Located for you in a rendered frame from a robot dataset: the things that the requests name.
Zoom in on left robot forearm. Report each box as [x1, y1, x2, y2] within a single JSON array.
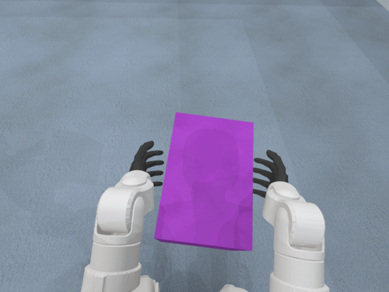
[[81, 170, 154, 292]]

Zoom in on left robot thigh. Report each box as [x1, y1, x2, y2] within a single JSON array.
[[131, 277, 159, 292]]

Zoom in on carton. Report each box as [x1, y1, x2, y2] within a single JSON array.
[[154, 112, 253, 251]]

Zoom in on right robot forearm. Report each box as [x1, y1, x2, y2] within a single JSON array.
[[262, 181, 329, 292]]

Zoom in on right robot hand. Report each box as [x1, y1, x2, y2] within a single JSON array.
[[253, 150, 288, 198]]

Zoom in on left robot hand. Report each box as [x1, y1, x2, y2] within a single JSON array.
[[129, 141, 164, 187]]

